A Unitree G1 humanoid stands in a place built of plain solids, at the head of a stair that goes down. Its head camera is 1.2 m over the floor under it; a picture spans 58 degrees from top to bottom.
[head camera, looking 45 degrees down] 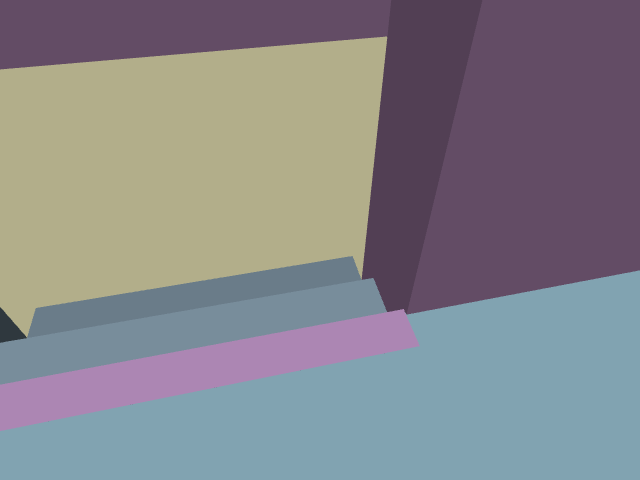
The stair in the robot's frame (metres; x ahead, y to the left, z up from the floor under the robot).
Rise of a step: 0.17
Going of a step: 0.29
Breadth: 1.43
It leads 12 degrees to the left of straight ahead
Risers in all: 3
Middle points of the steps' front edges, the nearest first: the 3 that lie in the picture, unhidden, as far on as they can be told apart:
0.72 0.41 0.00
1.00 0.48 -0.17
1.28 0.54 -0.34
